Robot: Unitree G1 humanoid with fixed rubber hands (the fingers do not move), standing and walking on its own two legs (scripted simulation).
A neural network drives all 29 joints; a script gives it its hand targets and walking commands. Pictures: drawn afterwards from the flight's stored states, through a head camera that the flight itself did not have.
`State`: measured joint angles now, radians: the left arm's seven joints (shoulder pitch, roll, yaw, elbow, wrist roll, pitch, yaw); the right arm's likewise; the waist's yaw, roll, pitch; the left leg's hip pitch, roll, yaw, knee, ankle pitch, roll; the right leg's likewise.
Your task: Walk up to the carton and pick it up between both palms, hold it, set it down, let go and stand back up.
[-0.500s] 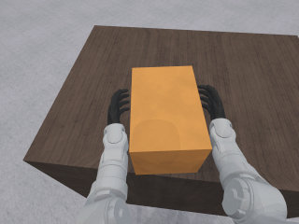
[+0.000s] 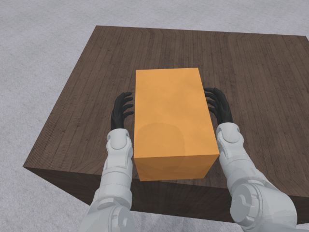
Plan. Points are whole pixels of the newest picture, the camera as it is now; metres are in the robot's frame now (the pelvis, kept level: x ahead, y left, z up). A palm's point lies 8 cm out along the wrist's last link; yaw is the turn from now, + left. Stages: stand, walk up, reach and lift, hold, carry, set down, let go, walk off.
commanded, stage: reach and lift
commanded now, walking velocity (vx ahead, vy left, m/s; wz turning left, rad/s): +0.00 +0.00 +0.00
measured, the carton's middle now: (169, 123) +0.41 +0.04 -0.01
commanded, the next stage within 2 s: none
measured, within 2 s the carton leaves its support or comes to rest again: leaves its support in 0.74 s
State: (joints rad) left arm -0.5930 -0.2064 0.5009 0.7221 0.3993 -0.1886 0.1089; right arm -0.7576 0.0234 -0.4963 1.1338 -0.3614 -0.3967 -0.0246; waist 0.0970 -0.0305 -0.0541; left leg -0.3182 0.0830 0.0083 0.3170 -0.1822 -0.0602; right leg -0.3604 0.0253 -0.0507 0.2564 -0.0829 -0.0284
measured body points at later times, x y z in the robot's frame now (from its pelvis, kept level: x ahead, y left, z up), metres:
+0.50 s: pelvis -0.01 +0.00 +0.00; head +0.05 +0.02 +0.44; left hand +0.37 +0.18 +0.04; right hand +0.42 -0.10 +0.05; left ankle -0.03 +0.16 -0.75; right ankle +0.02 -0.10 -0.75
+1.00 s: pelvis -0.02 +0.00 +0.00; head -0.01 +0.02 +0.45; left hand +0.37 +0.17 +0.09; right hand +0.40 -0.11 +0.09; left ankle -0.03 +0.16 -0.75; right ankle +0.02 -0.10 -0.75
